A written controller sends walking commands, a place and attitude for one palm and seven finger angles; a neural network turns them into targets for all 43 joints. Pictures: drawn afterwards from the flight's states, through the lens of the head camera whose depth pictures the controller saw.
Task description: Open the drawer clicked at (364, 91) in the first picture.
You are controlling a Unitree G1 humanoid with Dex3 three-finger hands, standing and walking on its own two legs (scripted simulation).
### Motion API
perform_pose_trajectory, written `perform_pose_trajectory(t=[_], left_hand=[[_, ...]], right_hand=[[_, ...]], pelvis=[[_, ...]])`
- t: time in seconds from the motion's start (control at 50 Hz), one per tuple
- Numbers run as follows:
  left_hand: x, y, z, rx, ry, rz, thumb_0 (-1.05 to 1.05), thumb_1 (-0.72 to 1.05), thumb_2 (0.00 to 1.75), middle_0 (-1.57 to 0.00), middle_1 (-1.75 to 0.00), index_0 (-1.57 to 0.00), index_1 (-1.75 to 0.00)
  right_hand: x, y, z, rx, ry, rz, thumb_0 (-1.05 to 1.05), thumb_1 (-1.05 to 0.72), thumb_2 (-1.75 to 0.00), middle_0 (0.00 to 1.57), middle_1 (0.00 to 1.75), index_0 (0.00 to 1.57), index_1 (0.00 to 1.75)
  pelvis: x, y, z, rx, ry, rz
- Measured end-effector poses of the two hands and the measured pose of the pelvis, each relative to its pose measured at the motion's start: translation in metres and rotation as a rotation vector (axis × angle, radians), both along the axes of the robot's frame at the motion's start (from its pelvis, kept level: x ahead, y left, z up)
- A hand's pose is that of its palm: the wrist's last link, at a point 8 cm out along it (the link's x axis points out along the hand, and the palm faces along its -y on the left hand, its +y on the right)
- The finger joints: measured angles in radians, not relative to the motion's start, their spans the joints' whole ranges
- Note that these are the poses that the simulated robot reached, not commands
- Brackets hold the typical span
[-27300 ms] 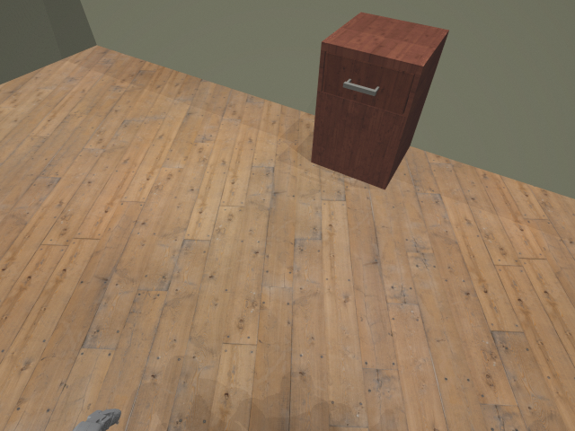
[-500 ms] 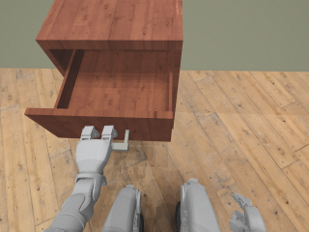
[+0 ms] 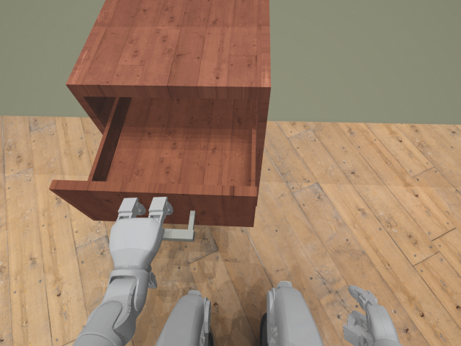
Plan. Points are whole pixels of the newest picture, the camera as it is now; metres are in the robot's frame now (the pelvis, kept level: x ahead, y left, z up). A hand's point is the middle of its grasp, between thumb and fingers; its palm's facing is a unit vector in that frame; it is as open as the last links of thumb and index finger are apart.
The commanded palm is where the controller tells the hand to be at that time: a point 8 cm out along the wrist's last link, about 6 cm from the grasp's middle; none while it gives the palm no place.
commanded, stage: lift the hand off the handle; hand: left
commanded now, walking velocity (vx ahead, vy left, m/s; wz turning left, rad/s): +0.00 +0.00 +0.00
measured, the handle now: (160, 224) +0.35 +0.17 -0.10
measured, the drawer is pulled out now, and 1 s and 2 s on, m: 0.23 0.23 0.23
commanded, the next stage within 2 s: draw the hand back to the body in 1.66 s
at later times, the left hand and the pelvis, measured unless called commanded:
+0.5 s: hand (142, 238) +0.30 +0.18 -0.04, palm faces -0.04 -0.08 -1.00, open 13.7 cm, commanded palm +0.28 +0.17 +0.01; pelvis +0.01 +0.00 +0.03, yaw -1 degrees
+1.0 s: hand (137, 234) +0.30 +0.17 +0.00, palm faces -0.01 -0.10 -1.00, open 13.8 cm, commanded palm +0.28 +0.17 +0.05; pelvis +0.02 +0.00 +0.05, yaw -1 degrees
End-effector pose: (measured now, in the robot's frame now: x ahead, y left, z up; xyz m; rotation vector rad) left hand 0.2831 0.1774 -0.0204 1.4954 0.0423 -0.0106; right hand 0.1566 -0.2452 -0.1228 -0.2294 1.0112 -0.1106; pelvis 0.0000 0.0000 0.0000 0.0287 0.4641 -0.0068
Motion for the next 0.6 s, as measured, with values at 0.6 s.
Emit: perform_pose_trajectory(t=[0.6], left_hand=[[-0.001,0.001,0.046,-0.017,-0.003,0.013,0.0,-0.49,0.3,-0.32,-1.2,-0.34,-1.21]], right_hand=[[0.008,0.002,0.041,0.012,-0.022,-0.011,0.01,-0.91,-0.9,0.2,0.3,0.2,0.3]], pelvis=[[0.015,0.002,0.034,-0.006,-0.062,-0.01]])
